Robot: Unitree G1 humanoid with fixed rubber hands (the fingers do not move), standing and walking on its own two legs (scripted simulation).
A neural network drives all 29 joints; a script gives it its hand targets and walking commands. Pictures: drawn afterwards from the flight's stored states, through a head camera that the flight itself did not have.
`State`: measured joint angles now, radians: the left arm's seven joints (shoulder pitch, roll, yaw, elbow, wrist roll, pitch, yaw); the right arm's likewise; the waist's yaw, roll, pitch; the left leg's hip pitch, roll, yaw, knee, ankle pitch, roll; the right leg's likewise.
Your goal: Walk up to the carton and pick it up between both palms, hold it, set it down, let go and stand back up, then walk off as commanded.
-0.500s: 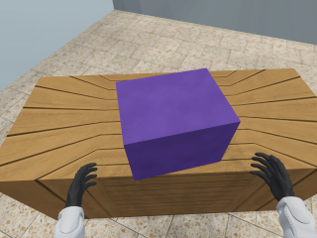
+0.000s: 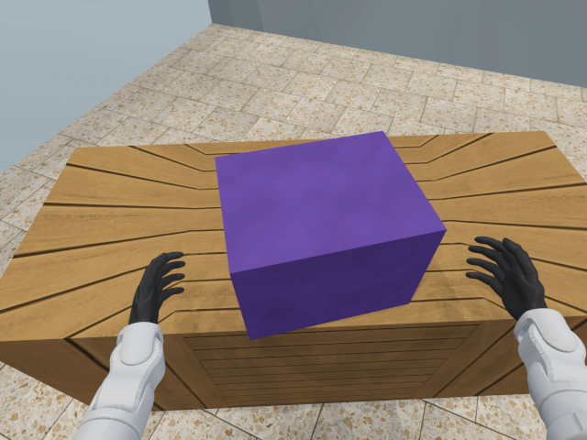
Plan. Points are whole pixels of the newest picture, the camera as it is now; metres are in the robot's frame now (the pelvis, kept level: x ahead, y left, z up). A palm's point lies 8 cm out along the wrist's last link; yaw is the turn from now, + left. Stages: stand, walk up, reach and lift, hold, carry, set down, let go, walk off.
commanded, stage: reach and lift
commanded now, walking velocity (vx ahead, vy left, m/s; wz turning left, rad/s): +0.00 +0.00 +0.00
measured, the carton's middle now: (317, 234) +0.46 -0.01 -0.05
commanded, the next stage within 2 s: none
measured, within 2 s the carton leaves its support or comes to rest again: neither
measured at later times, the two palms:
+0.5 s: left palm (160, 244) +0.36 +0.22 +0.05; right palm (508, 221) +0.40 -0.28 +0.08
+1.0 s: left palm (170, 204) +0.41 +0.21 +0.08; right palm (496, 179) +0.45 -0.27 +0.11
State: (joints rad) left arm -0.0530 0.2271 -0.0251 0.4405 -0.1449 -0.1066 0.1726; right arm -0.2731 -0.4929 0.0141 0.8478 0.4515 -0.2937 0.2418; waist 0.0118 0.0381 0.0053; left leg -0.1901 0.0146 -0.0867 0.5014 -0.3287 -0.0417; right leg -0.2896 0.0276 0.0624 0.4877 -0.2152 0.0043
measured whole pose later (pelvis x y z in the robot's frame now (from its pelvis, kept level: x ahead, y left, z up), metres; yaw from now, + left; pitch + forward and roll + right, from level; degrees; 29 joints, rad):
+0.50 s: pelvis +0.01 +0.00 +0.00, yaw +0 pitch +8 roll -1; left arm -0.36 0.23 0.03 0.50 -0.16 0.07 0.14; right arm -0.60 -0.55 0.03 0.96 0.45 -0.17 0.23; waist 0.03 0.04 -0.05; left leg -0.31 0.02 -0.09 0.50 -0.32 -0.04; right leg -0.39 0.03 0.06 0.45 -0.20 0.01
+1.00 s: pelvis +0.00 +0.00 +0.00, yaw +0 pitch +14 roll -1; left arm -0.70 0.23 0.03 0.74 -0.18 0.14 0.14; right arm -0.91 -0.59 0.05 1.17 0.47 -0.04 0.24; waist 0.07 0.05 -0.12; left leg -0.45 0.02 -0.09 0.50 -0.30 -0.04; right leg -0.52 0.03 0.06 0.43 -0.15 0.01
